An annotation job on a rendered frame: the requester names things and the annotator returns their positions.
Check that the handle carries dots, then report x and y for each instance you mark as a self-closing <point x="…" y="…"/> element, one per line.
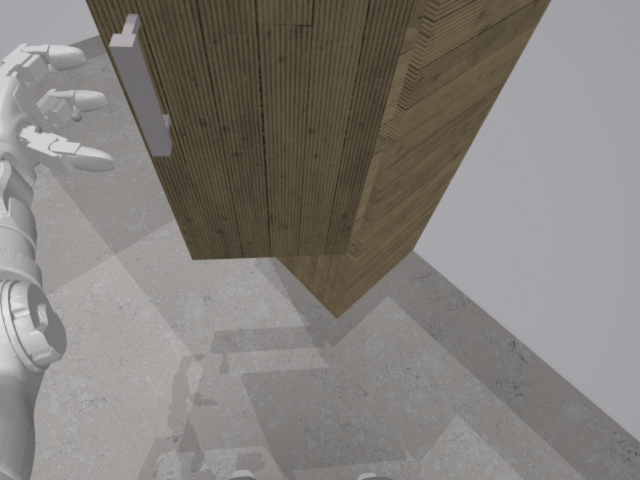
<point x="131" y="65"/>

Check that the cupboard door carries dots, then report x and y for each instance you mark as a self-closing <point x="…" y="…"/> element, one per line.
<point x="275" y="109"/>

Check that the left robot upper arm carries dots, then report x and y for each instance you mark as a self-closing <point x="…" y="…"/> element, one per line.
<point x="32" y="337"/>

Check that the left robot forearm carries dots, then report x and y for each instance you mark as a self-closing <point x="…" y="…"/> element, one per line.
<point x="18" y="232"/>

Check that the robot left hand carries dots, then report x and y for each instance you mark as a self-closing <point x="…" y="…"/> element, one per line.
<point x="25" y="67"/>

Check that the robot left shin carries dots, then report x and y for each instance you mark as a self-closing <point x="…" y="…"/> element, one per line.
<point x="242" y="473"/>

